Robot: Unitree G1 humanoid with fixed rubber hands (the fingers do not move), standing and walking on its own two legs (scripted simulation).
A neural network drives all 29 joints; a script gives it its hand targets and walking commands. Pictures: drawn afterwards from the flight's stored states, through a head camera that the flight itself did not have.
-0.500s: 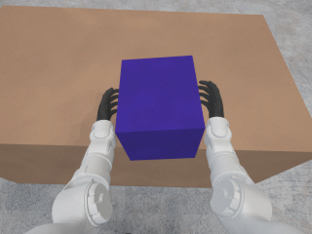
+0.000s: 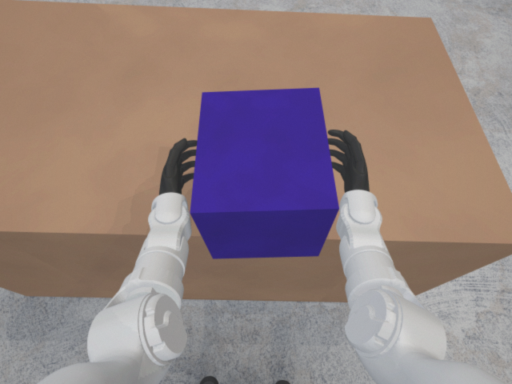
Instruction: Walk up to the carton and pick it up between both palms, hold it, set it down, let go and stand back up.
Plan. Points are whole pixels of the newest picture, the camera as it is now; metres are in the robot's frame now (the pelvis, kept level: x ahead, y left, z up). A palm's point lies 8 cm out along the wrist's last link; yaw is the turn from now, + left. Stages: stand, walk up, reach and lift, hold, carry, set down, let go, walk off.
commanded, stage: set down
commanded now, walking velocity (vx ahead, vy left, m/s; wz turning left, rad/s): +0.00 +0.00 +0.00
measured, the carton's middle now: (263, 178) +0.45 +0.01 -0.02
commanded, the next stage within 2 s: none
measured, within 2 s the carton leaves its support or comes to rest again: neither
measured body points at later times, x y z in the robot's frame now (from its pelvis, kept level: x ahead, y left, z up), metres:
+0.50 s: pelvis +0.00 +0.00 +0.00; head +0.10 +0.01 +0.44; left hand +0.42 +0.15 +0.01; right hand +0.43 -0.14 +0.03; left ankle -0.02 +0.13 -0.74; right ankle -0.02 -0.11 -0.74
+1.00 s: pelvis +0.00 +0.00 +0.00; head +0.11 +0.01 +0.43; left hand +0.42 +0.15 +0.01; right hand +0.42 -0.15 +0.02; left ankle -0.02 +0.13 -0.74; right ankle -0.02 -0.11 -0.74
